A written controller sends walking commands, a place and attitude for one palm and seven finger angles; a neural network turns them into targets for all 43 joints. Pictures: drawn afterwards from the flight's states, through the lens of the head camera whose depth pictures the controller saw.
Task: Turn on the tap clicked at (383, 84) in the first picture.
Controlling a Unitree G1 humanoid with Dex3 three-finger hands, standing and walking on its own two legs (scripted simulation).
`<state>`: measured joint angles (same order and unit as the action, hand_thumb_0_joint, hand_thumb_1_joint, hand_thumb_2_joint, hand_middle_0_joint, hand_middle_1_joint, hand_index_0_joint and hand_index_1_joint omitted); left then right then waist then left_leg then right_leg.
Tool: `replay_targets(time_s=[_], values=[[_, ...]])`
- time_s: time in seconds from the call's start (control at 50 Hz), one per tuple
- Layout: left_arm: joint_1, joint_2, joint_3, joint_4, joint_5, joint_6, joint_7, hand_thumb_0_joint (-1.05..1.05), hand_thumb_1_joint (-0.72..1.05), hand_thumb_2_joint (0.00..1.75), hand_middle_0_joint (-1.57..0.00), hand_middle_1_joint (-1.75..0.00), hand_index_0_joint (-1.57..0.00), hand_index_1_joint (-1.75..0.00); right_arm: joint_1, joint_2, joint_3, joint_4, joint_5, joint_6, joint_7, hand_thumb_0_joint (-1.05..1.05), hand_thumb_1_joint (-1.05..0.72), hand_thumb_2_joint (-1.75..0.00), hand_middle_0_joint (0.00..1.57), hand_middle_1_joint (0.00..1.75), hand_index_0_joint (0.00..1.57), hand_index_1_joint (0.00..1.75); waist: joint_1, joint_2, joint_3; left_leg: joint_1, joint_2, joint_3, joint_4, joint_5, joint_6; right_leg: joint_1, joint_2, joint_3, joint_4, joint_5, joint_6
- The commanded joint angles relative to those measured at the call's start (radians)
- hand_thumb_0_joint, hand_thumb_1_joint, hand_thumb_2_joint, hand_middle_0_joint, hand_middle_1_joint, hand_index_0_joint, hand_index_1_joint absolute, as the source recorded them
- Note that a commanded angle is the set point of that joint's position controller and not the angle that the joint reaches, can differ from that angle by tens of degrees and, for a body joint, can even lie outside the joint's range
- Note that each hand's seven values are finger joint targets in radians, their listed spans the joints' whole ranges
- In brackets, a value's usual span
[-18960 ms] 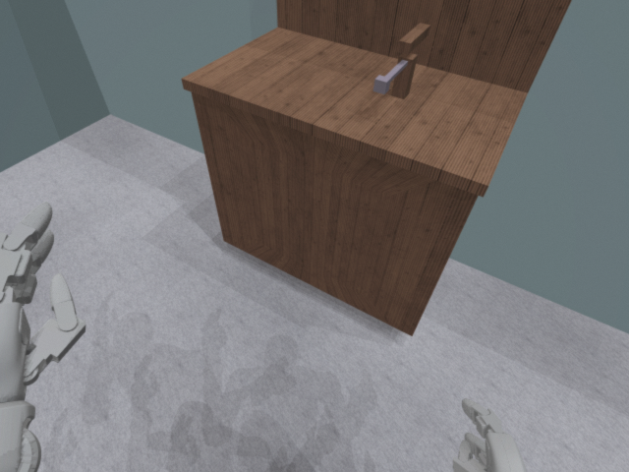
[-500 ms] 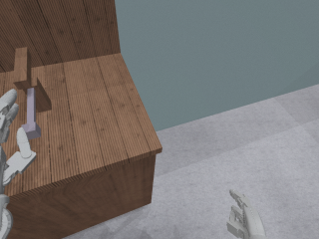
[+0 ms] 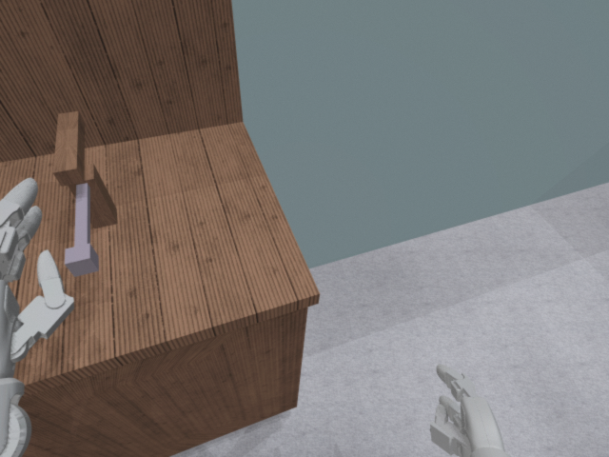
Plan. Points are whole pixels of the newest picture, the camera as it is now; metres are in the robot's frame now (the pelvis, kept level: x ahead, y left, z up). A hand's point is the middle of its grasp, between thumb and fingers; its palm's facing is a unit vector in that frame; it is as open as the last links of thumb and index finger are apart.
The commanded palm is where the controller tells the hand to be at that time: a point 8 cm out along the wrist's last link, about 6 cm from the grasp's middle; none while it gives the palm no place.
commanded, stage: look again from close up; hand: left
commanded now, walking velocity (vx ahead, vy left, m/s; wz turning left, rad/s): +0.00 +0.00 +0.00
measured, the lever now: (82, 260) +0.31 +0.31 +0.08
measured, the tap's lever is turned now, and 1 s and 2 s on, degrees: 0 0 0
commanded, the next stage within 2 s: come to a stop and stand still in 0.12 s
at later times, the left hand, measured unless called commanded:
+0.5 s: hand (82, 323) +0.20 +0.23 +0.15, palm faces +0.33 -0.86 -0.38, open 7.4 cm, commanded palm +0.14 +0.27 +0.17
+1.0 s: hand (71, 306) +0.22 +0.25 +0.15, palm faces +0.39 -0.86 -0.34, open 7.4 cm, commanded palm +0.16 +0.28 +0.17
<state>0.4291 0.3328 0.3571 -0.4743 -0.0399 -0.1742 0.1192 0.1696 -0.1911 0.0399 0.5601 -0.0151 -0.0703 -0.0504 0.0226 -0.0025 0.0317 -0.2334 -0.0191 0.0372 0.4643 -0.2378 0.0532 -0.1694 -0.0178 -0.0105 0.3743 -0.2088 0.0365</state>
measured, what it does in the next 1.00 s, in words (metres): stands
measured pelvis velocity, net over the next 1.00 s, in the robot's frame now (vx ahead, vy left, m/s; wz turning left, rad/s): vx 0.00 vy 0.00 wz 0.00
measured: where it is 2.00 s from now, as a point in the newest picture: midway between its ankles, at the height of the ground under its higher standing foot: outside the picture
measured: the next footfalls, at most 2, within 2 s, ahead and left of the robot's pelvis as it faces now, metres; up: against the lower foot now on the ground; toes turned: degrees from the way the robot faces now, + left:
none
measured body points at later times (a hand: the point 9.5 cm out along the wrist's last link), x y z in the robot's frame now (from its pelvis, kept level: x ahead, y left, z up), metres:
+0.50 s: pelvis -0.02 -0.01 +0.00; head +0.00 +0.01 +0.45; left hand +0.18 +0.28 +0.17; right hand +0.15 -0.23 -0.08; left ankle +0.01 +0.08 -0.74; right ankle -0.01 -0.15 -0.74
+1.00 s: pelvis +0.00 +0.00 +0.00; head +0.02 +0.03 +0.45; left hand +0.19 +0.29 +0.17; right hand +0.19 -0.22 -0.06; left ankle +0.01 +0.08 -0.74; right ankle -0.01 -0.15 -0.74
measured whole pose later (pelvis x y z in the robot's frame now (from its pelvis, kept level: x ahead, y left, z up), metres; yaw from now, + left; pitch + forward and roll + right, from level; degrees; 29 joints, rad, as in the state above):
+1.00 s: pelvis +0.00 +0.00 +0.00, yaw +0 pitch +0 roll -2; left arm 0.41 0.36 0.35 -0.45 -0.04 -0.21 0.10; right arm 0.18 -0.17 0.03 0.56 0.00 -0.12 -0.03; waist 0.02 -0.05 0.04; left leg -0.23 -0.02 0.03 0.47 -0.24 0.05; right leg -0.16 -0.01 -0.02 0.38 -0.21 0.03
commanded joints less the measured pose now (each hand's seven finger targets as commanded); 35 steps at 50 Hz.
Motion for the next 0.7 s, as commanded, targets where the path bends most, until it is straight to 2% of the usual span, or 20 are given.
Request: replay_targets(time_s=[0.0,0.1,0.12,0.14,0.22,0.24,0.26,0.28,0.3,0.32,0.34,0.4,0.42,0.46,0.5,0.52,0.56,0.58,0.62,0.68], values=[[-0.065,0.149,0.084,-0.177,-0.006,-0.058,0.014,0.00,0.90,0.90,-0.20,-0.30,-0.20,-0.30,-0.089,-0.133,-0.058,-0.151,0.005,-0.056,-0.012,0.00,-0.90,-0.90,0.20,0.30,0.20,0.30,-0.005,0.085,-0.147,0.028,0.082,-0.070,-0.128,0.126,-0.050,0.061,-0.006,0.005,-0.021,0.168,-0.045],[-0.084,0.146,0.075,-0.177,-0.002,-0.058,0.018,0.00,0.90,0.90,-0.20,-0.30,-0.20,-0.30,-0.090,-0.134,-0.059,-0.152,0.006,-0.059,-0.017,0.00,-0.90,-0.90,0.20,0.30,0.20,0.30,-0.005,0.071,-0.132,0.002,0.080,-0.081,-0.158,0.031,-0.047,0.064,-0.003,0.009,-0.034,0.120,-0.045],[-0.089,0.168,0.095,-0.183,-0.001,-0.057,0.021,0.00,0.90,0.90,-0.20,-0.30,-0.20,-0.30,-0.097,-0.135,-0.060,-0.152,0.005,-0.058,-0.020,0.00,-0.90,-0.90,0.20,0.30,0.20,0.30,-0.003,0.063,-0.132,0.001,0.078,-0.080,-0.160,0.026,-0.047,0.068,-0.002,0.009,-0.039,0.117,-0.044],[-0.090,0.150,0.080,-0.186,-0.001,-0.059,0.020,0.00,0.90,0.90,-0.20,-0.30,-0.20,-0.30,-0.093,-0.134,-0.060,-0.152,0.005,-0.058,-0.020,0.00,-0.90,-0.90,0.20,0.30,0.20,0.30,-0.005,0.056,-0.136,0.000,0.076,-0.082,-0.158,0.033,-0.048,0.073,-0.003,0.008,-0.037,0.120,-0.046],[-0.082,0.167,0.094,-0.183,0.000,-0.059,0.023,0.00,0.90,0.90,-0.20,-0.30,-0.20,-0.30,-0.097,-0.136,-0.063,-0.148,0.005,-0.062,-0.021,0.00,-0.90,-0.90,0.20,0.30,0.20,0.30,-0.004,0.077,-0.132,0.000,0.071,-0.081,-0.159,0.013,-0.047,0.069,-0.005,0.013,-0.049,0.104,-0.047],[-1.136,0.987,0.647,-0.417,0.173,-0.167,0.016,0.00,0.90,0.90,-0.20,-0.30,-0.20,-0.30,0.060,-0.158,-0.059,-0.142,-0.031,-0.100,-0.003,0.00,-0.90,-0.90,0.20,0.30,0.20,0.30,-0.006,-0.152,0.101,-0.213,0.123,-0.092,-0.003,0.113,-0.012,-0.110,-0.079,0.051,-0.089,0.112,-0.033],[-0.515,0.358,0.258,0.202,0.061,-0.129,-0.030,0.00,0.90,0.90,-0.20,-0.30,-0.20,-0.30,-0.030,-0.040,-0.026,-0.065,0.015,-0.096,0.003,0.00,-0.90,-0.90,0.20,0.30,0.20,0.30,-0.005,-0.149,-0.144,0.034,0.067,-0.099,-0.041,0.205,-0.010,-0.110,-0.097,0.048,-0.030,0.073,-0.085],[-0.250,0.204,0.137,0.217,0.020,-0.124,-0.047,0.00,0.90,0.90,-0.20,-0.30,-0.20,-0.30,-0.012,-0.126,-0.093,-0.119,0.018,-0.123,0.005,0.00,-0.90,-0.90,0.20,0.30,0.20,0.30,0.039,-0.007,-0.137,0.094,0.069,-0.067,-0.029,0.195,-0.034,-0.073,-0.067,0.150,-0.054,0.135,-0.091],[-0.211,0.163,0.062,0.022,-0.002,-0.143,-0.054,0.00,0.90,0.90,-0.20,-0.30,-0.20,-0.30,0.007,-0.140,-0.095,-0.128,0.025,-0.127,0.022,0.00,-0.90,-0.90,0.20,0.30,0.20,0.30,0.020,0.104,-0.183,0.072,0.072,-0.083,-0.063,0.184,-0.032,0.015,-0.073,0.109,-0.009,0.124,-0.081],[-0.142,0.075,-0.008,-0.031,-0.018,-0.148,-0.057,0.00,0.90,0.90,-0.20,-0.30,-0.20,-0.30,-0.029,-0.122,-0.090,-0.128,0.037,-0.136,0.038,0.00,-0.90,-0.90,0.20,0.30,0.20,0.30,0.016,0.198,-0.205,0.091,0.090,-0.085,-0.088,0.205,-0.029,0.030,-0.058,0.076,0.041,0.103,-0.076],[-0.110,0.131,0.008,-0.125,-0.006,-0.148,-0.047,0.00,0.90,0.90,-0.20,-0.30,-0.20,-0.30,-0.026,-0.142,-0.096,-0.139,0.031,-0.139,0.051,0.00,-0.90,-0.90,0.20,0.30,0.20,0.30,0.025,0.205,-0.205,0.058,0.108,-0.097,-0.101,0.173,-0.021,0.037,-0.044,0.066,0.058,0.080,-0.064],[-0.034,0.191,0.067,-0.181,-0.002,-0.148,-0.020,0.00,0.90,0.90,-0.20,-0.30,-0.20,-0.30,-0.033,-0.139,-0.088,-0.140,0.028,-0.141,0.054,0.00,-0.90,-0.90,0.20,0.30,0.20,0.30,0.026,0.047,-0.151,-0.074,0.102,-0.112,-0.133,-0.018,-0.022,0.069,-0.031,0.048,0.041,0.002,-0.053],[-0.029,0.234,0.116,-0.183,-0.005,-0.143,-0.007,0.00,0.90,0.90,-0.20,-0.30,-0.20,-0.30,-0.049,-0.137,-0.083,-0.139,0.033,-0.138,0.047,0.00,-0.90,-0.90,0.20,0.30,0.20,0.30,0.025,0.031,-0.140,-0.066,0.100,-0.106,-0.133,-0.062,-0.022,0.052,-0.031,0.049,0.030,-0.021,-0.050],[-0.065,0.243,0.146,-0.170,-0.009,-0.148,-0.003,0.00,0.90,0.90,-0.20,-0.30,-0.20,-0.30,-0.043,-0.133,-0.081,-0.144,0.027,-0.138,0.030,0.00,-0.90,-0.90,0.20,0.30,0.20,0.30,0.015,-0.036,-0.121,-0.075,0.082,-0.114,-0.118,-0.099,-0.019,0.024,-0.039,0.064,-0.008,-0.061,-0.053],[-0.115,0.257,0.164,-0.166,-0.013,-0.156,-0.003,0.00,0.90,0.90,-0.20,-0.30,-0.20,-0.30,-0.051,-0.131,-0.078,-0.140,0.025,-0.142,0.014,0.00,-0.90,-0.90,0.20,0.30,0.20,0.30,0.008,-0.009,-0.092,-0.052,0.071,-0.115,-0.104,-0.106,-0.018,-0.026,-0.045,0.088,-0.045,-0.103,-0.058],[-0.168,0.279,0.177,-0.204,-0.009,-0.158,-0.002,0.00,0.90,0.90,-0.20,-0.30,-0.20,-0.30,-0.060,-0.133,-0.076,-0.138,0.025,-0.142,0.007,0.00,-0.90,-0.90,0.20,0.30,0.20,0.30,0.003,0.023,-0.087,-0.030,0.076,-0.116,-0.107,-0.085,-0.019,-0.035,-0.042,0.081,-0.036,-0.083,-0.058],[-0.183,0.231,0.134,-0.185,-0.008,-0.161,-0.005,0.00,0.90,0.90,-0.20,-0.30,-0.20,-0.30,-0.048,-0.128,-0.075,-0.130,0.025,-0.150,0.003,0.00,-0.90,-0.90,0.20,0.30,0.20,0.30,0.004,0.078,-0.114,-0.014,0.081,-0.121,-0.117,-0.059,-0.016,-0.003,-0.035,0.070,-0.011,-0.037,-0.060],[-0.185,0.226,0.128,-0.185,-0.007,-0.161,-0.004,0.00,0.90,0.90,-0.20,-0.30,-0.20,-0.30,-0.047,-0.128,-0.074,-0.125,0.024,-0.155,0.004,0.00,-0.90,-0.90,0.20,0.30,0.20,0.30,0.007,0.091,-0.124,-0.007,0.083,-0.118,-0.117,-0.037,-0.015,0.013,-0.032,0.067,-0.006,-0.003,-0.058],[-0.198,0.189,0.086,-0.209,-0.004,-0.157,-0.006,0.00,0.90,0.90,-0.20,-0.30,-0.20,-0.30,-0.055,-0.125,-0.071,-0.123,0.026,-0.165,0.008,0.00,-0.90,-0.90,0.20,0.30,0.20,0.30,0.005,0.101,-0.131,0.028,0.085,-0.109,-0.113,0.037,-0.024,0.021,-0.028,0.054,0.007,0.059,-0.056],[-0.158,0.154,0.050,-0.185,0.004,-0.143,-0.004,0.00,0.90,0.90,-0.20,-0.30,-0.20,-0.30,-0.040,-0.132,-0.075,-0.113,0.022,-0.161,0.018,0.00,-0.90,-0.90,0.20,0.30,0.20,0.30,0.006,0.077,-0.134,0.020,0.087,-0.103,-0.106,0.094,-0.028,0.046,-0.024,0.046,0.007,0.106,-0.052]])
